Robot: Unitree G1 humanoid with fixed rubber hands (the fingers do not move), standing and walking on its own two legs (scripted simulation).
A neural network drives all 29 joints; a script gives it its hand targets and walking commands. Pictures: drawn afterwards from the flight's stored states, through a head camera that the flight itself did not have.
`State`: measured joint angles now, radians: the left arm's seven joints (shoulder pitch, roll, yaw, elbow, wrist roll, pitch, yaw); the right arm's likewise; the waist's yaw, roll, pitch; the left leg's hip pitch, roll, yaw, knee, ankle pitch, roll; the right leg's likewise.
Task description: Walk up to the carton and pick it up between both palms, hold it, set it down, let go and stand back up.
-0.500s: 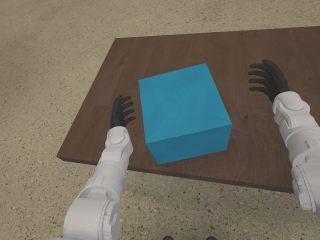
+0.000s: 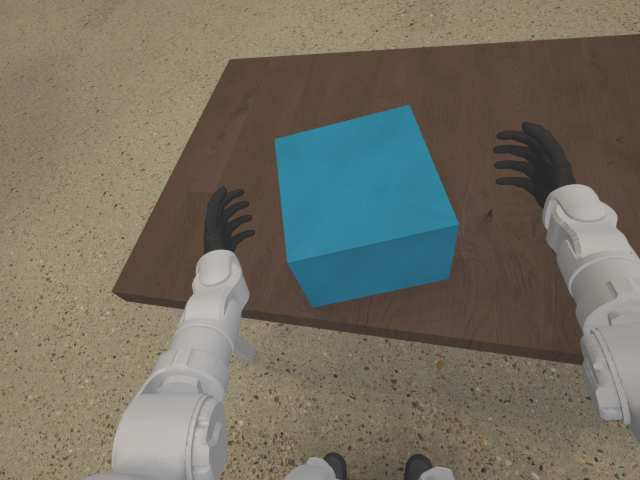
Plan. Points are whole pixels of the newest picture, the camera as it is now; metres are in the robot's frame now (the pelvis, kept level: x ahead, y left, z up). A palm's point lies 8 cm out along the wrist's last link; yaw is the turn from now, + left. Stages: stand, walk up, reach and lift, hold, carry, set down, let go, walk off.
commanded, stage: set down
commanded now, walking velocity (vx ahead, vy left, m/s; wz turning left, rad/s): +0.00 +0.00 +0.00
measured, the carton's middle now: (360, 207) +0.53 +0.06 -0.06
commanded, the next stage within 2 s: none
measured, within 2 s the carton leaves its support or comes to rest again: neither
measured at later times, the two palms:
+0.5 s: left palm (216, 291) +0.34 +0.23 +0.00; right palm (556, 225) +0.46 -0.20 +0.00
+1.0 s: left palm (209, 301) +0.32 +0.23 +0.02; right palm (587, 244) +0.41 -0.22 +0.02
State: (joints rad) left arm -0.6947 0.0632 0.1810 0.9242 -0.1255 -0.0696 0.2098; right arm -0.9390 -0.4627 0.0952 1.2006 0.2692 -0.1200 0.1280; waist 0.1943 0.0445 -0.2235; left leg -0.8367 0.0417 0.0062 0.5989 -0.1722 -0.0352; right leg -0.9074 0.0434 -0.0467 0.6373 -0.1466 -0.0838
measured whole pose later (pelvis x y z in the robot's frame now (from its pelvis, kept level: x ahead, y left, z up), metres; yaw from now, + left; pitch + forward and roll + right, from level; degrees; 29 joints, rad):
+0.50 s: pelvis +0.01 +0.01 +0.00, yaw +0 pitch +23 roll +2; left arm -0.43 0.02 0.13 0.75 -0.13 -0.16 0.19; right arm -0.72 -0.51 0.11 1.17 0.38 -0.31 0.16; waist 0.19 0.04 -0.19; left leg -0.81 0.04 0.01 0.60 -0.20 -0.04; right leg -0.86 0.04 -0.05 0.61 -0.15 -0.08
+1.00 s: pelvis +0.01 +0.02 +0.01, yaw -1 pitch +16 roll +1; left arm -0.31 0.01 0.07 0.67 -0.13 -0.16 0.21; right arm -0.58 -0.53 0.12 1.16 0.45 -0.36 0.24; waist 0.17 0.04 -0.16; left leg -0.66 0.04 0.00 0.60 -0.22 -0.04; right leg -0.71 0.04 -0.05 0.59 -0.17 -0.08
